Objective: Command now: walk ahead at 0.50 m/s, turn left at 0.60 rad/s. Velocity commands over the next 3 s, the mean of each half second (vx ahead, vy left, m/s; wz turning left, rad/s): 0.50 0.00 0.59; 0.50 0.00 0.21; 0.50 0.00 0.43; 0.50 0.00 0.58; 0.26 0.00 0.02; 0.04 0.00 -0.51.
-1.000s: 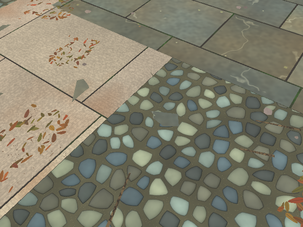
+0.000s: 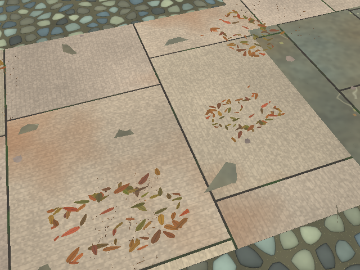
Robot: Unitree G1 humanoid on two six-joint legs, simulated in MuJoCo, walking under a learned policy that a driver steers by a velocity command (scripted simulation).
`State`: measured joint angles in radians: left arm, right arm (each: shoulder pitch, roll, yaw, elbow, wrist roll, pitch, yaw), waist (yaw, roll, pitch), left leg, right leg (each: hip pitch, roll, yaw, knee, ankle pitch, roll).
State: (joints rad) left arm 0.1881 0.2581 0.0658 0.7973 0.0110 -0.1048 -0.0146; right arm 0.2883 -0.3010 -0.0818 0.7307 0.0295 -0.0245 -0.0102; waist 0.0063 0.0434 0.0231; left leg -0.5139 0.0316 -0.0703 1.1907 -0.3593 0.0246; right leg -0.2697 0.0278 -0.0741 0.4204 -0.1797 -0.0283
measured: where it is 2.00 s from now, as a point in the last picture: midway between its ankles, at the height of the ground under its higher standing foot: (98, 148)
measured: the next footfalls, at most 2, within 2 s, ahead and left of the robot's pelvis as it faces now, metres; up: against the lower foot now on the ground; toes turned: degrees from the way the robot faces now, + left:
left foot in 0.34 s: +0.33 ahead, +0.18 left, +0.00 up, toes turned +16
right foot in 0.86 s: +0.69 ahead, +0.08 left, +0.00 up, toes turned +20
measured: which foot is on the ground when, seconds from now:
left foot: up 0.00-0.32, down 0.34-0.88, up 0.90-1.00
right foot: down 0.00-0.36, up 0.38-0.84, down 0.86-1.00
